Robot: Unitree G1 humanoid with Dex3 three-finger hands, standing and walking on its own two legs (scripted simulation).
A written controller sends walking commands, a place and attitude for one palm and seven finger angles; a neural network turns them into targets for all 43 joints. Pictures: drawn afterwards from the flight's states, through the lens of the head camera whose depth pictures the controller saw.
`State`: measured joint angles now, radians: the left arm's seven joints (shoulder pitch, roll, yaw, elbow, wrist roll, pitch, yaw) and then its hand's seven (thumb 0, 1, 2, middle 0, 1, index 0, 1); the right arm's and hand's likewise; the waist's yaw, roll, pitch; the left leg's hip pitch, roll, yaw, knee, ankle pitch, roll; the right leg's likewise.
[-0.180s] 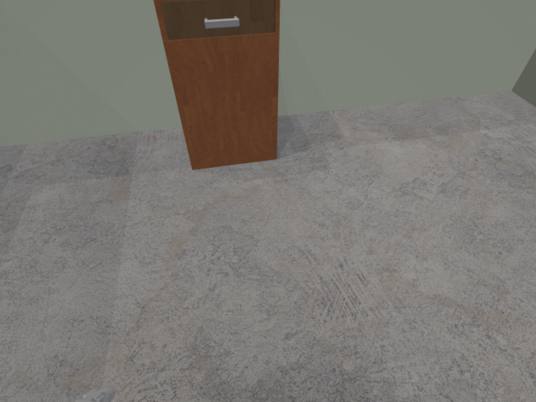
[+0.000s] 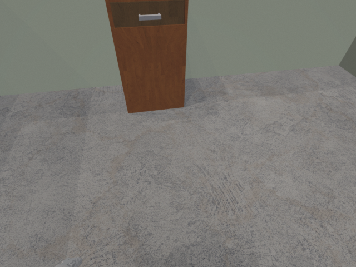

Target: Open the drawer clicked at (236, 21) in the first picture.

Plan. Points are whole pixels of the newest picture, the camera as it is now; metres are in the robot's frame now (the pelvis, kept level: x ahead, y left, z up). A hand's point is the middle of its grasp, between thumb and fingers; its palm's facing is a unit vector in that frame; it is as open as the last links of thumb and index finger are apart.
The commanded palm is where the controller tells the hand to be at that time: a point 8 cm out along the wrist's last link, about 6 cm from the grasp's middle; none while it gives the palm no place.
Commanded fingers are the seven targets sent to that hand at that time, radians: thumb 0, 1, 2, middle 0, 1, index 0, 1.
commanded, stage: stand and wait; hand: left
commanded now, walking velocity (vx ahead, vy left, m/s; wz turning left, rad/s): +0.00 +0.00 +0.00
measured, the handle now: (149, 16) +1.49 +0.26 +0.02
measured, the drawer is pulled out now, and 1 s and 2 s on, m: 0.00 0.00 0.00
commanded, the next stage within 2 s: look at it before walking up in 0.64 s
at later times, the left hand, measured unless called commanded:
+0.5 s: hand out of the picture +0.05 +0.26 -0.15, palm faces -0.02 -0.94 -0.33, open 7.3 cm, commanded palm none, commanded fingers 0.00 0.90 0.90 -0.20 -0.30 -0.20 -0.30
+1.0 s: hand out of the picture +0.07 +0.26 -0.15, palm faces -0.03 -0.94 -0.33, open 7.3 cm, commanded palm none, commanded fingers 0.00 0.90 0.90 -0.20 -0.30 -0.20 -0.30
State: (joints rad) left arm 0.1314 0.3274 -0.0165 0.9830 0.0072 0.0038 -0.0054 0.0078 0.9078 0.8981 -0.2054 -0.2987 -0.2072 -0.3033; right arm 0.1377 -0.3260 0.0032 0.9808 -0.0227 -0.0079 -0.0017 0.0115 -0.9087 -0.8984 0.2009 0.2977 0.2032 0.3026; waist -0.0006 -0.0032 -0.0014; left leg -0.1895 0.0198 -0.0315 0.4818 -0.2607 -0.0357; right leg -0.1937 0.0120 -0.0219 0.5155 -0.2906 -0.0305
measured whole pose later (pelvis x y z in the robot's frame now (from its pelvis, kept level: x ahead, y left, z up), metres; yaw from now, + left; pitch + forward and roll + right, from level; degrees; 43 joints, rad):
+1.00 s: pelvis -0.01 +0.02 +0.01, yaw +0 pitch -2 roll +0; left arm 0.14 0.34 -0.01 1.09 0.01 0.00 -0.01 0.01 0.91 0.90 -0.20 -0.30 -0.21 -0.30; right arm 0.12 -0.34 0.00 1.10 -0.01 -0.02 0.00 0.01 -0.91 -0.90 0.20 0.30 0.20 0.30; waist 0.00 -0.01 0.02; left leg -0.15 0.01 -0.02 0.38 -0.20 -0.01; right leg -0.15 0.00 -0.01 0.40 -0.22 -0.01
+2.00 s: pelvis +0.17 -0.03 +0.00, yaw -10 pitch +1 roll +1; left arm 0.46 0.13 0.01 1.11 0.03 -0.07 0.02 0.00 0.91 0.90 -0.20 -0.30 -0.20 -0.30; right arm 0.25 -0.18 -0.04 1.11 -0.02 -0.01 0.02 0.02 -0.91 -0.90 0.20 0.30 0.20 0.30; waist 0.03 -0.01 0.02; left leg -0.56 0.09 0.10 1.14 -0.32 -0.02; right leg -0.02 0.03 -0.02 0.40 -0.40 -0.06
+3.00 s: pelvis +0.64 -0.14 -0.01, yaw -24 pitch -1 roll -1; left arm 0.19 0.17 0.07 1.02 0.01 -0.08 0.02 -0.03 0.96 0.90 -0.20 -0.30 -0.21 -0.30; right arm 0.38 -0.11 -0.04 1.13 -0.02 -0.03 -0.01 0.01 -0.91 -0.90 0.20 0.30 0.20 0.30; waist -0.02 0.01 0.06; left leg -0.42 0.13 0.08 1.26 -0.38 -0.01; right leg -0.27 0.04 -0.15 0.54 -0.27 -0.09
